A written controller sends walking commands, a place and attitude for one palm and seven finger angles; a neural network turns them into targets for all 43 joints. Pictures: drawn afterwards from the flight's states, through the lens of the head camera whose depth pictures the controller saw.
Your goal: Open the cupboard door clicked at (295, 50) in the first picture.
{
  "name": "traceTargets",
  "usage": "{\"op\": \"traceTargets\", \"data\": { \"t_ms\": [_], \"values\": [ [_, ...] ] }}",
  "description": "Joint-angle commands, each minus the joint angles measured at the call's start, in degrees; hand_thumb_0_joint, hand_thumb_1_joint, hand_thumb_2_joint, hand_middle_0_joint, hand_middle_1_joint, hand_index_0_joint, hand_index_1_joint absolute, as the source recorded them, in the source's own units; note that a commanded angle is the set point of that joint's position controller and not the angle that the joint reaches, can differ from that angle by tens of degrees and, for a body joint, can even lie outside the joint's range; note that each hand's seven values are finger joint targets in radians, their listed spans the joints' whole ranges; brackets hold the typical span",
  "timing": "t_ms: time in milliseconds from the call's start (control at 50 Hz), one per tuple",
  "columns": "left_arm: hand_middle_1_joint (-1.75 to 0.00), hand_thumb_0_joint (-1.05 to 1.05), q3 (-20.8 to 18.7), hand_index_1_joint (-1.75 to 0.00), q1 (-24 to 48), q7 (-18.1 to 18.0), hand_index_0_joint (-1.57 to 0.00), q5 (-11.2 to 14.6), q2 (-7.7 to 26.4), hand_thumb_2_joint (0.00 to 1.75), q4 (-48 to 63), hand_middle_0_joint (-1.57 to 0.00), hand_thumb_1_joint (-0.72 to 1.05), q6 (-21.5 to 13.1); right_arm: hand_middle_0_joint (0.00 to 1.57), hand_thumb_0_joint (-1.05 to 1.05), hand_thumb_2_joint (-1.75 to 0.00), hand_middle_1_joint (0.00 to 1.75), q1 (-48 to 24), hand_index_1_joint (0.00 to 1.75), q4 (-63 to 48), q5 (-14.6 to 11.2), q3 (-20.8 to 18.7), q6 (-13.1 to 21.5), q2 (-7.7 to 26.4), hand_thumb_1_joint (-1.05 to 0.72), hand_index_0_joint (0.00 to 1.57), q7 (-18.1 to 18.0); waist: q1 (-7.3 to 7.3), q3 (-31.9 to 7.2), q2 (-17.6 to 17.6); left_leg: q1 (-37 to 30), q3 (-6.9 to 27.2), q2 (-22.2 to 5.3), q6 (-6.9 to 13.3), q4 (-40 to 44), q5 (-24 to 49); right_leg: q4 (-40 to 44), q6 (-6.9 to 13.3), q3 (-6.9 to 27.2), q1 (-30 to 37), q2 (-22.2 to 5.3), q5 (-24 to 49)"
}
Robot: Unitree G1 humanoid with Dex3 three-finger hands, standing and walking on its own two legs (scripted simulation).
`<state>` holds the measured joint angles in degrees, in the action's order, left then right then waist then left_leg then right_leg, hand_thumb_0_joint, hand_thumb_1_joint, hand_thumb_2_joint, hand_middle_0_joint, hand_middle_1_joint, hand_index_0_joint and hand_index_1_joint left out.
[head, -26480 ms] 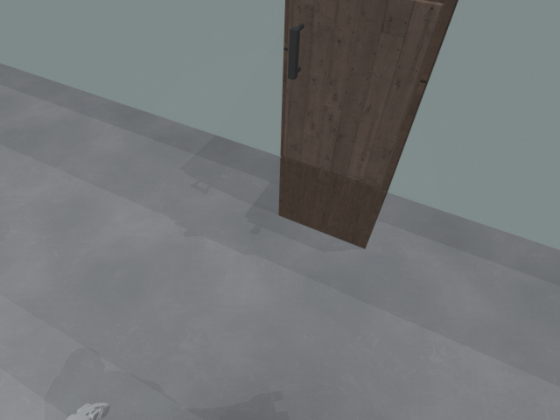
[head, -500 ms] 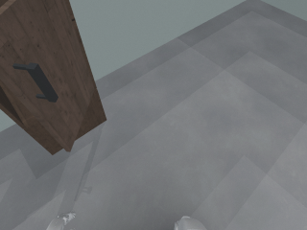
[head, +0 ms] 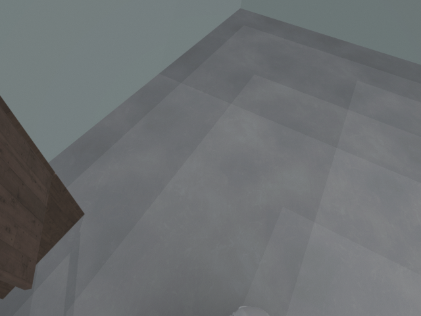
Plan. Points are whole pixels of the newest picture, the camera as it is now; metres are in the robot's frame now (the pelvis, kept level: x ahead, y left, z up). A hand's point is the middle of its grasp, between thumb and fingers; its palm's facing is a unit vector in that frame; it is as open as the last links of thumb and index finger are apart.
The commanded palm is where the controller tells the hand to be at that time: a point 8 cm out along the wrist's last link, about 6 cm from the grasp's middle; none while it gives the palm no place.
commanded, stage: walk to a spot facing it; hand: left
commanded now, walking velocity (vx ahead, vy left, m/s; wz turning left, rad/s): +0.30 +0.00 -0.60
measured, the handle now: out of the picture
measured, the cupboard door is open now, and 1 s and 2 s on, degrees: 41 41 41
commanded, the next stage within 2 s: turn to face it in 1.40 s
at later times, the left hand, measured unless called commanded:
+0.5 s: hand (190, 231) +0.34 +0.06 -0.17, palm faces -0.32 -0.93 -0.20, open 7.4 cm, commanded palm none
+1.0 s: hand (200, 186) +0.48 +0.04 -0.18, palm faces -0.36 -0.92 -0.15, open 7.4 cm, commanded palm none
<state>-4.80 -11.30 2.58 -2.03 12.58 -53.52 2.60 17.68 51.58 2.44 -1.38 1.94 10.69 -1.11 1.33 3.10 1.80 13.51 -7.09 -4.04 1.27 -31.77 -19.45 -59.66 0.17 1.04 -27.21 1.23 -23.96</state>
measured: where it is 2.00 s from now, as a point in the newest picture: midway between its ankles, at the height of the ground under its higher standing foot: (280, 203)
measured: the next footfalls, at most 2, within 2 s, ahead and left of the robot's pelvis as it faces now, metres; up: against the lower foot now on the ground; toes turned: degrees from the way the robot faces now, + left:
right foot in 0.36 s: +0.23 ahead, -0.16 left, +0.00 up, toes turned -20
left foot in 0.86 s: +0.54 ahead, -0.07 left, +0.00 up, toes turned -19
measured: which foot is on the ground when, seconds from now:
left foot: down 0.00-0.34, up 0.36-0.84, down 0.86-1.00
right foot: up 0.00-0.34, down 0.36-0.86, up 0.88-1.00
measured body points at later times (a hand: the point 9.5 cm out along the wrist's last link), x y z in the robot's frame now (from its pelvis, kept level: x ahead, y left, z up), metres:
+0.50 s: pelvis +0.18 -0.09 -0.01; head +0.24 -0.11 +0.44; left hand +0.35 +0.10 -0.15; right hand +0.07 -0.29 -0.16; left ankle +0.15 +0.09 -0.63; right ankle +0.19 -0.15 -0.74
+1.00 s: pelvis +0.44 -0.13 +0.00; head +0.48 -0.14 +0.44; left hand +0.50 +0.08 -0.17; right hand +0.44 -0.39 -0.14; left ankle +0.50 -0.06 -0.74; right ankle +0.30 -0.20 -0.63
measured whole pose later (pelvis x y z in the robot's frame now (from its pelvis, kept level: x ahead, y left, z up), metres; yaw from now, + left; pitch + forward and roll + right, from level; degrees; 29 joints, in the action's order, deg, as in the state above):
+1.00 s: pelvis +0.44 -0.13 +0.00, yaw -27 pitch +1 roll +1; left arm -3.7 -19.2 0.9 -1.5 9.8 -62.7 -1.5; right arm 8.1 54.3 2.2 -1.7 4.2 8.5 -0.7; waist -2.7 4.3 2.9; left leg 16.9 -9.0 -1.5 1.9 -31.2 -14.9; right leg -71.8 1.9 -0.5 -24.7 -1.3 -19.9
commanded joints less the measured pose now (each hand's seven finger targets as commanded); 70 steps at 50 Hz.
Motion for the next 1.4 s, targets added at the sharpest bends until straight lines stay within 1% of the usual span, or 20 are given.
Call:
{"op": "traceTargets", "data": {
  "t_ms": [0, 200, 260, 300, 320, 340, 380, 460, 700, 800, 840, 860, 920, 1020, 1180, 1240, 1260, 1280, 1300, 1380],
  "values": [
    [-0.30, 0.00, -0.4, -0.30, 5.7, 1.4, -0.20, 0.0, 0.8, 0.90, 6.0, -0.20, 0.90, -2.6, 0.20, 0.00, -0.90, 0.30, 7.5, 0.30, 0.2, -0.8, -1.3, 2.1, 7.4, -0.90, 0.20, -1.2, 0.27, 0.6, -11.7, -12.9, 6.5, -13.3, 1.8, 18.0, 16.7, -9.7, -1.1, -2.5, -16.7, -5.4, 10.2],
    [-0.30, 0.00, 1.0, -0.30, 16.4, 1.5, -0.20, 0.5, -0.9, 0.90, 6.9, -0.20, 0.90, -2.8, 0.20, 0.00, -0.90, 0.30, 16.6, 0.30, 5.8, -0.1, -1.0, 2.0, 6.6, -0.90, 0.20, -1.2, 3.28, 3.9, -11.8, -16.8, -5.6, -15.8, 3.1, 15.8, 34.5, 14.4, 1.4, -9.0, -11.4, -4.3, 11.2],
    [-0.30, 0.00, 0.4, -0.30, 10.3, 1.1, -0.20, 0.6, 0.8, 0.90, 5.1, -0.20, 0.90, -3.1, 0.20, 0.00, -0.90, 0.30, 14.2, 0.30, 5.8, -0.4, -1.6, 1.8, 8.9, -0.90, 0.20, -1.0, -0.38, 0.1, -10.9, -16.0, -8.2, -17.0, 2.9, 7.8, 51.6, 18.9, 4.4, -11.4, 1.7, -0.4, 7.0],
    [-0.30, 0.00, -1.0, -0.30, -6.3, 0.4, -0.20, 0.4, 4.1, 0.90, 0.4, -0.20, 0.90, -4.2, 0.20, 0.00, -0.90, 0.30, 8.8, 0.30, 4.3, -1.3, -1.9, 1.6, 10.5, -0.90, 0.20, -0.5, -8.85, -7.8, -8.9, -8.1, -11.0, -13.8, 0.0, -11.8, 54.0, 26.2, 6.8, -12.4, 24.7, 2.3, 11.0],
    [-0.30, 0.00, -2.8, -0.30, -14.8, -0.5, -0.20, 0.2, 10.7, 0.90, -2.1, -0.20, 0.90, -4.7, 0.20, 0.00, -0.90, 0.30, 7.9, 0.30, 2.9, -2.5, -1.4, 1.8, 7.4, -0.90, 0.20, 0.3, -12.41, -13.4, 2.5, 9.4, -10.9, -8.8, -2.2, -29.1, 27.2, 30.2, 10.7, 3.1, 42.9, -9.8, 8.0],
    [-0.30, 0.00, -3.8, -0.30, -17.9, -1.4, -0.20, 1.5, 15.5, 0.90, -2.9, -0.20, 0.90, -4.7, 0.20, 0.00, -0.90, 0.30, 5.8, 0.30, 0.3, -3.1, -1.3, 1.7, 4.1, -0.90, 0.20, 0.0, -11.49, -15.9, 12.0, 25.0, -5.3, -0.1, -4.5, -48.6, -16.3, 39.6, 17.2, 32.7, 48.0, -25.5, 14.3],
    [-0.30, 0.00, -2.5, -0.30, -8.0, -2.4, -0.20, 2.0, 12.2, 0.90, -0.4, -0.20, 0.90, -4.2, 0.20, 0.00, -0.90, 0.30, -0.4, 0.30, -0.1, -2.0, -2.4, 1.1, 5.0, -0.90, 0.20, 0.0, -6.79, -4.3, 4.3, 28.5, 6.7, -4.9, -3.1, -52.5, -4.8, 45.9, 14.7, 27.3, 28.3, -23.1, 1.4],
    [-0.30, 0.00, -0.3, -0.30, 0.0, -2.7, -0.20, 0.9, 5.4, 0.90, 0.9, -0.20, 0.90, -6.0, 0.20, 0.00, -0.90, 0.30, 5.0, 0.30, 4.0, -0.7, -2.2, -1.1, 2.4, -0.90, 0.20, 0.6, 1.15, -1.3, 2.7, 17.4, 6.0, -5.9, -4.2, -36.1, 3.4, 49.1, 10.0, 9.8, 12.1, -13.8, 9.9],
    [-0.30, 0.00, 0.4, -0.30, -12.9, -3.2, -0.20, 1.1, 4.3, 0.90, -5.6, -0.20, 0.90, -7.7, 0.20, 0.00, -0.90, 0.30, -17.1, 0.30, -2.4, -1.4, -2.0, 0.7, 2.7, -0.90, 0.20, 2.0, -4.11, -0.5, 3.1, 24.0, 3.9, -1.2, -3.7, -12.4, 6.8, 42.6, 10.7, 10.4, 31.9, -13.4, 43.4],
    [-0.30, 0.00, 0.1, -0.30, -10.4, -3.4, -0.20, 1.5, 5.9, 0.90, -6.1, -0.20, 0.90, -7.7, 0.20, 0.00, -0.90, 0.30, -4.3, 0.30, 2.3, -0.9, -2.8, 1.6, 5.7, -0.90, 0.20, 1.0, 3.63, -5.1, 0.9, -6.7, 0.6, 3.9, -0.4, 2.8, 12.4, 25.8, 6.6, 5.9, 21.1, -9.6, 53.2],
    [-0.30, 0.00, 0.7, -0.30, -13.4, -2.4, -0.20, 2.4, 1.6, 0.90, -4.2, -0.20, 0.90, -7.9, 0.20, 0.00, -0.90, 0.30, 11.2, 0.30, 5.7, 0.5, -5.0, 2.0, 15.8, -0.90, 0.20, 0.2, 6.79, -16.5, -18.2, -31.0, 33.1, -23.0, 11.4, 10.0, 16.0, -8.7, 2.8, -2.5, -3.1, 1.9, -2.9],
    [-0.30, 0.00, 0.6, -0.30, -10.6, -2.7, -0.20, 1.6, 2.9, 0.90, -3.2, -0.20, 0.90, -8.0, 0.20, 0.00, -0.90, 0.30, 9.4, 0.30, 5.0, -0.4, -4.5, 1.0, 15.0, -0.90, 0.20, 0.3, 5.75, -12.5, -11.4, -21.8, 35.9, -25.5, 13.2, 14.8, 6.6, -16.6, 3.6, 0.9, -5.6, -0.2, -7.7],
    [-0.30, 0.00, 0.3, -0.30, -5.9, -1.4, -0.20, 0.4, 1.1, 0.90, -3.2, -0.20, 0.90, -6.4, 0.20, 0.00, -0.90, 0.30, -0.1, 0.30, 2.6, -0.4, -2.4, 2.2, 6.5, -0.90, 0.20, -0.1, 0.85, 0.4, -8.5, -3.7, 23.6, -18.7, 7.4, 20.7, -0.5, -18.0, 2.0, 2.1, -9.5, -6.8, 5.3],
    [-0.30, 0.00, 0.7, -0.30, -5.5, -0.5, -0.20, 0.2, -2.4, 0.90, -3.2, -0.20, 0.90, -4.2, 0.20, 0.00, -0.90, 0.30, 3.2, 0.30, 5.4, -1.0, -1.9, 3.4, 5.9, -0.90, 0.20, -0.3, -1.78, -2.8, -7.8, -5.7, 3.7, -12.9, 5.1, 20.0, 21.5, -2.0, 0.2, -1.7, -6.4, -8.2, 11.6],
    [-0.30, 0.00, 1.1, -0.30, 8.2, 0.2, -0.20, 0.3, -0.8, 0.90, 0.9, -0.20, 0.90, -4.0, 0.20, 0.00, -0.90, 0.30, 10.5, 0.30, 8.2, -0.2, -1.5, 2.2, 7.0, -0.90, 0.20, 0.1, 0.98, 3.0, -8.5, -7.7, -1.4, -14.4, 4.3, 18.2, 24.7, 19.7, 2.1, -7.7, -1.0, -5.6, 13.3],
    [-0.30, 0.00, 0.7, -0.30, -1.2, -0.2, -0.20, 0.4, 1.9, 0.90, -2.1, -0.20, 0.90, -4.9, 0.20, 0.00, -0.90, 0.30, 9.8, 0.30, 8.7, -0.7, -1.4, 1.8, 8.8, -0.90, 0.20, 0.1, -4.45, -2.8, -6.6, -7.7, -4.8, -12.4, 2.1, 2.8, 42.7, 26.5, 4.8, -11.3, 16.2, -0.7, 12.6],
    [-0.30, 0.00, -0.3, -0.30, -10.8, -0.7, -0.20, 0.2, 5.4, 0.90, -5.1, -0.20, 0.90, -5.6, 0.20, 0.00, -0.90, 0.30, 8.1, 0.30, 8.2, -1.3, -1.2, 1.9, 8.3, -0.90, 0.20, 0.5, -9.04, -7.7, -3.7, 2.0, -6.5, -10.1, 0.0, -9.9, 39.3, 28.2, 7.1, -6.4, 32.9, -3.8, 12.5],
    [-0.30, 0.00, -2.3, -0.30, -20.0, -1.7, -0.20, 0.3, 12.2, 0.90, -7.2, -0.20, 0.90, -6.0, 0.20, 0.00, -0.90, 0.30, 8.7, 0.30, 6.5, -2.4, -0.8, 2.4, 5.5, -0.90, 0.20, 0.7, -11.86, -16.2, 11.2, 17.8, -9.2, -2.1, -2.9, -30.5, 10.0, 33.0, 13.9, 17.8, 48.8, -20.4, 13.6],
    [-0.30, 0.00, -2.4, -0.30, -19.6, -2.3, -0.20, 1.7, 14.6, 0.90, -7.4, -0.20, 0.90, -5.7, 0.20, 0.00, -0.90, 0.30, 5.5, 0.30, 4.8, -2.8, -1.3, 2.4, 5.8, -0.90, 0.20, 0.5, -10.67, -15.9, 12.2, 25.2, -2.0, 0.5, -3.2, -44.6, -15.8, 40.6, 18.8, 30.4, 47.2, -28.8, 21.1],
    [-0.30, 0.00, 0.6, -0.30, -4.6, -3.1, -0.20, 1.5, 5.4, 0.90, -4.0, -0.20, 0.90, -6.3, 0.20, 0.00, -0.90, 0.30, 3.0, 0.30, 7.2, -1.3, -1.4, 0.5, 2.0, -0.90, 0.20, 0.5, -1.71, -2.1, 3.0, 19.9, 5.5, -6.3, -3.5, -36.5, -1.7, 44.6, 11.2, 7.8, 19.6, -19.4, 29.2]
  ]
}}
